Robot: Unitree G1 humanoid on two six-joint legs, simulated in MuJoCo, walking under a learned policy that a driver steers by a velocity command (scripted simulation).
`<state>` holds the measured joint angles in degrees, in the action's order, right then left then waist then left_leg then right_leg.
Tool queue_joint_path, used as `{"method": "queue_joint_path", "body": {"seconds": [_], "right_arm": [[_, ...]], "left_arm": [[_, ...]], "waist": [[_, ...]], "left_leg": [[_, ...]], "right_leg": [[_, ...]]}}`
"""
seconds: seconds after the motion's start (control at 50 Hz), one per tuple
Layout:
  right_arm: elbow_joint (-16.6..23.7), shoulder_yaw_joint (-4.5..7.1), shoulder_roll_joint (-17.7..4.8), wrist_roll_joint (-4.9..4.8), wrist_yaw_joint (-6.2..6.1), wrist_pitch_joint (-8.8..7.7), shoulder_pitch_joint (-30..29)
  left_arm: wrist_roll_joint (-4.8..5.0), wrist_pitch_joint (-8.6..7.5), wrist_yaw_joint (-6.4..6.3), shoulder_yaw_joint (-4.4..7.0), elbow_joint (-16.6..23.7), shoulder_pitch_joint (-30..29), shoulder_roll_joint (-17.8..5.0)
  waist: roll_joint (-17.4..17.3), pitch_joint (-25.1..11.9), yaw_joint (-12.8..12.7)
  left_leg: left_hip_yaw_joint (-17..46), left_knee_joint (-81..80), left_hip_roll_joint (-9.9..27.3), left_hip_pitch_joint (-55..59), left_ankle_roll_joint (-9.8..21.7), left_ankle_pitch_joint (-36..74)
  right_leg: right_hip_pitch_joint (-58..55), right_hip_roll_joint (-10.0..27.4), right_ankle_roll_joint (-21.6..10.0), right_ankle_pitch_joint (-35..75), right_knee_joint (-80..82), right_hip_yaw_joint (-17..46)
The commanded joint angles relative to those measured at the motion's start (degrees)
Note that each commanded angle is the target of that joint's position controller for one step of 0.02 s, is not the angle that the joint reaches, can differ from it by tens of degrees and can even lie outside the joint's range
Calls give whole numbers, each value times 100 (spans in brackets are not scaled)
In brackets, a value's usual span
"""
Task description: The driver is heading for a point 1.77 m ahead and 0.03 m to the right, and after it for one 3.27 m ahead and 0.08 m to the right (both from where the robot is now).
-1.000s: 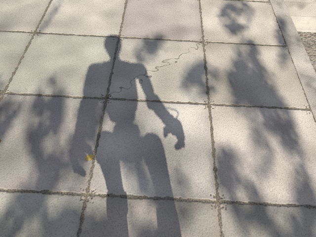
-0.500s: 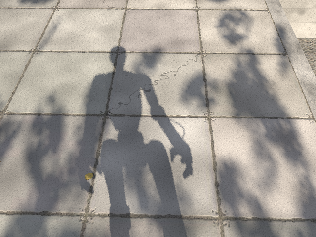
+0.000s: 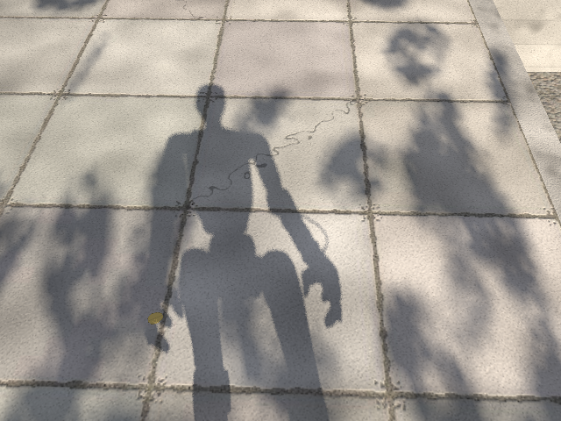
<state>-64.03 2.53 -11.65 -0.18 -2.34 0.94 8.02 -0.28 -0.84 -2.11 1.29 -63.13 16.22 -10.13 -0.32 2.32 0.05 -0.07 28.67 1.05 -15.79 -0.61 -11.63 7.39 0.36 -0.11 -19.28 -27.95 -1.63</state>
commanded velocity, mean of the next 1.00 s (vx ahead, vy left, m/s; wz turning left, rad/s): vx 0.00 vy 0.00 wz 0.00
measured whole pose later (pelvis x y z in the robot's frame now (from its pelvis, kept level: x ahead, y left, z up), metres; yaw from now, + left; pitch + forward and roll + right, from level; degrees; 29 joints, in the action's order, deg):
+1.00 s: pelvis +0.01 +0.00 +0.00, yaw +0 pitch -1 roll +0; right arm -64.9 1.8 -10.4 -0.4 -2.7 0.8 11.5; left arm 0.0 -1.2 -2.2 0.7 -62.6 20.9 -8.7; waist -0.3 1.9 0.1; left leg 0.2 28.9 1.2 -16.3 -0.8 -12.1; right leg 7.5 0.2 -0.3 -19.6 -27.6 -2.0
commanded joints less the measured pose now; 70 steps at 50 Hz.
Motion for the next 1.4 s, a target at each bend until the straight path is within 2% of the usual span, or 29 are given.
{"method": "queue_joint_path", "body": {"seconds": [0.02,0.62,1.4], "right_arm": [[124,79,-556,1,-18,-37,63],[11,13,-440,-13,-41,-47,425],[37,2,-366,-28,-64,-46,668]], "left_arm": [[0,-28,-19,71,64,412,-508],[18,-49,-27,18,47,882,-364],[30,-63,-18,18,107,1140,-278]], "waist": [[62,-6,6],[45,87,9],[57,143,6]], "left_leg": [[116,-285,125,666,234,899],[122,-288,109,585,220,834],[105,-233,106,589,186,942]], "right_leg": [[814,174,-89,706,678,145],[869,142,-93,641,701,107],[851,138,-108,786,699,115]]}}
